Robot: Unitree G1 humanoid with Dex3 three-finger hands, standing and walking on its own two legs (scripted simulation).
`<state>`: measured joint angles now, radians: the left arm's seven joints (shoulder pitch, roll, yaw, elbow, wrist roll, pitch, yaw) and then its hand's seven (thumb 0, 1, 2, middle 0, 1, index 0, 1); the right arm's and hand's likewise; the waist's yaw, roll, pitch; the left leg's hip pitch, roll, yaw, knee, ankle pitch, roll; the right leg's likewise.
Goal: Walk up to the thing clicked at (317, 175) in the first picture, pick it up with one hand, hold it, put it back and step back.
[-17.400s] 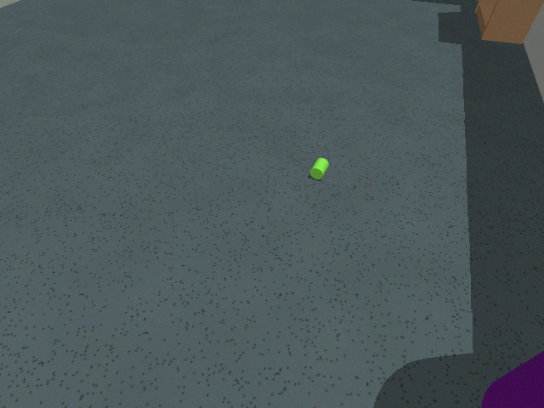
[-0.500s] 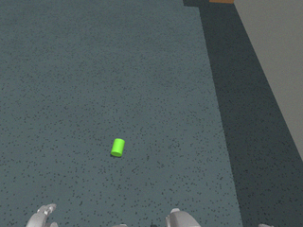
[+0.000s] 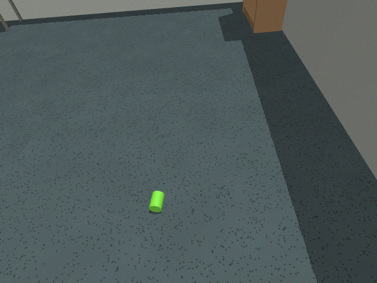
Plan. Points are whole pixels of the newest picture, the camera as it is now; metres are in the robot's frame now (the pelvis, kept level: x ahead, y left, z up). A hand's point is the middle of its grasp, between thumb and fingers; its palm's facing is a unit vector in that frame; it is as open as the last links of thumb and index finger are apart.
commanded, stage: walk up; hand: left
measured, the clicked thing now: (156, 201) +0.72 +0.30 -0.73
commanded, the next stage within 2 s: stand in 1.08 s
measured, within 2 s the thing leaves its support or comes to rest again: neither
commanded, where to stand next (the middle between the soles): +0.37 +0.05 m, yaw +2 degrees
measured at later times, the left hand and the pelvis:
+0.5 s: hand out of the picture +0.11 +0.25 -0.14, palm faces +0.07 -0.93 -0.37, open 7.4 cm; pelvis +0.02 -0.01 +0.00, yaw +4 degrees
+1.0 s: hand out of the picture +0.09 +0.28 -0.14, palm faces +0.12 -0.94 -0.33, open 7.4 cm; pelvis +0.03 +0.02 +0.01, yaw +5 degrees
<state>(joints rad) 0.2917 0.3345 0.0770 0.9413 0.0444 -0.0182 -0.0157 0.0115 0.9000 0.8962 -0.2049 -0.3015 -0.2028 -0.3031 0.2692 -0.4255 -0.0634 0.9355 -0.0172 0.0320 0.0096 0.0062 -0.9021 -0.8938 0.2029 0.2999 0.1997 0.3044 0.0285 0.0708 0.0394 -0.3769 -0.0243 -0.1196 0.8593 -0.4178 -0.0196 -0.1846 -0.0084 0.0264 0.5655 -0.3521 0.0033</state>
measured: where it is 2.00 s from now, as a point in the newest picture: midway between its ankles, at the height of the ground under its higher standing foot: outside the picture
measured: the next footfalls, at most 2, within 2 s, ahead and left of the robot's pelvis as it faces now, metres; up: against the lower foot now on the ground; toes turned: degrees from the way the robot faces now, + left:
left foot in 0.08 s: +0.04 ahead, +0.15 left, +0.00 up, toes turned +2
right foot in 0.36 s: +0.11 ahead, -0.12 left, +0.00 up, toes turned +1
